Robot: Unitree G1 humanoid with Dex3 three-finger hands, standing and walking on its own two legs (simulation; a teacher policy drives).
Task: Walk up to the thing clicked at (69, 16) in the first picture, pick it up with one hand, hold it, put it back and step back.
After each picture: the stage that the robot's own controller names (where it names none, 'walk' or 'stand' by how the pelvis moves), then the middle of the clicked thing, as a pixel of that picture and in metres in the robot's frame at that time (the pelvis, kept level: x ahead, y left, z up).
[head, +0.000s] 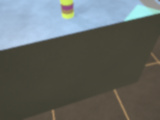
stand; out of the picture +0.84 +0.09 +0.11
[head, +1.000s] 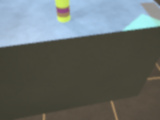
walk; out of the picture +0.77 +0.14 +0.14
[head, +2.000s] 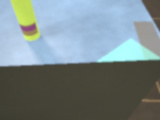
stand; (24, 11) +0.59 +0.25 +0.13
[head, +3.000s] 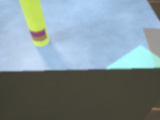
stand; (34, 17) +0.59 +0.19 +0.13
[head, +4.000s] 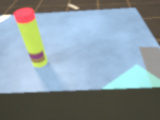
stand; (33, 40) +0.54 +0.22 +0.11
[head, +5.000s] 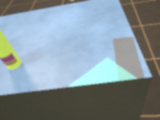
walk; (0, 44) +0.54 +0.34 +0.11
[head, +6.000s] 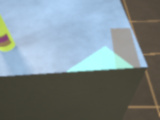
walk; out of the picture +0.59 +0.32 +0.13
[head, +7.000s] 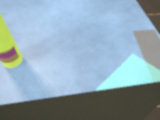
stand; out of the picture +0.44 +0.26 +0.16
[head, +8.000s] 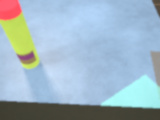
walk; (20, 38) +0.45 +0.24 +0.13
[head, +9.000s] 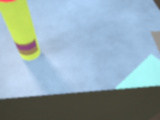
stand; (20, 25) +0.44 +0.21 +0.16
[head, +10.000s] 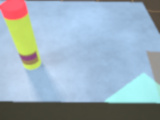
stand; (24, 39) +0.46 +0.22 +0.13
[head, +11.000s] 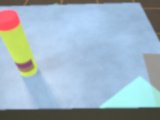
stand; (19, 47) +0.45 +0.24 +0.11
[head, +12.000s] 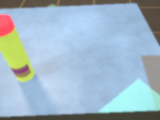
stand; (14, 52) +0.42 +0.25 +0.11
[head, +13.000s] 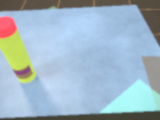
stand; (16, 54) +0.42 +0.24 +0.11
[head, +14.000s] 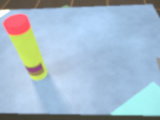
rise first; (29, 51) +0.42 +0.23 +0.11
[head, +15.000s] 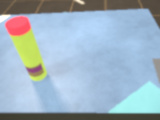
go down; (29, 52) +0.43 +0.22 +0.12
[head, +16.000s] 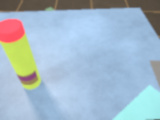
go down; (22, 59) +0.40 +0.20 +0.12
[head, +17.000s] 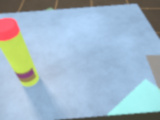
approach; (19, 57) +0.42 +0.21 +0.12
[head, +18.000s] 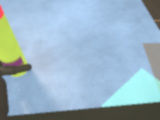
close; (5, 44) +0.42 +0.22 +0.14
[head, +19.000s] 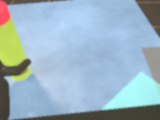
lift; (8, 47) +0.40 +0.21 +0.17
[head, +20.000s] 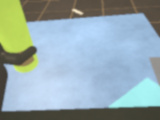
lift; (12, 29) +0.32 +0.17 +0.31
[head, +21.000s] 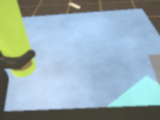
hold; (10, 34) +0.32 +0.18 +0.29
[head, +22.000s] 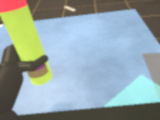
hold; (28, 43) +0.37 +0.16 +0.23
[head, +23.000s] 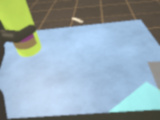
hold; (12, 9) +0.34 +0.16 +0.36
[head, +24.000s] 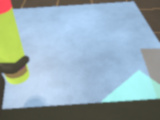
crouch; (7, 44) +0.36 +0.21 +0.22
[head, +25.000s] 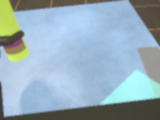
lower; (4, 21) +0.46 +0.21 +0.23
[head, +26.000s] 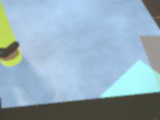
lower; out of the picture +0.46 +0.23 +0.16
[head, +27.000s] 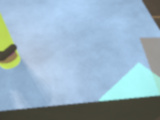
lower; out of the picture +0.45 +0.24 +0.16
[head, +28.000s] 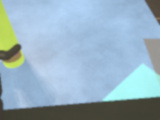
lower; (0, 32) +0.45 +0.23 +0.16
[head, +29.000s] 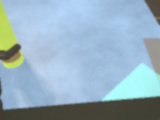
rest; (0, 32) +0.45 +0.23 +0.16
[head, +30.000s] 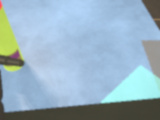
withdraw; (1, 37) +0.44 +0.23 +0.15
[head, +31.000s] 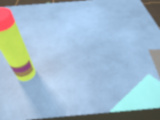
sink last; (14, 50) +0.42 +0.22 +0.14
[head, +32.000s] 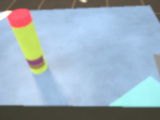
stand; (30, 45) +0.46 +0.23 +0.12
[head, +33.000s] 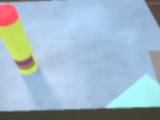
stand; (18, 44) +0.44 +0.23 +0.12
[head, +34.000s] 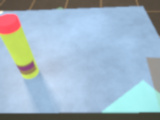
stand; (20, 50) +0.44 +0.24 +0.11
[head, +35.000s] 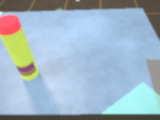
stand; (20, 51) +0.44 +0.24 +0.11
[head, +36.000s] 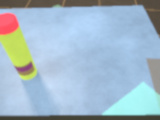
stand; (18, 51) +0.43 +0.24 +0.11
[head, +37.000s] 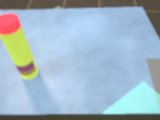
stand; (19, 51) +0.44 +0.24 +0.11
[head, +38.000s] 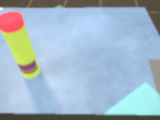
stand; (22, 49) +0.44 +0.23 +0.11
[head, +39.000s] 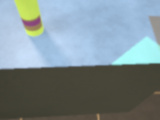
walk; (26, 3) +0.56 +0.19 +0.12
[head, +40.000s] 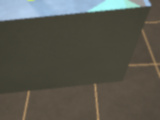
walk; out of the picture +0.86 +0.30 +0.14
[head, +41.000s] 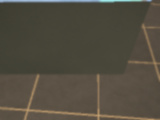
stand; out of the picture +1.08 +0.21 +0.13
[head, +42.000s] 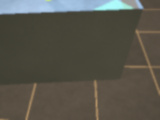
walk; out of the picture +1.06 +0.23 +0.11
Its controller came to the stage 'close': yes
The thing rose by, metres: 0.25
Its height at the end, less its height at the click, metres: +0.00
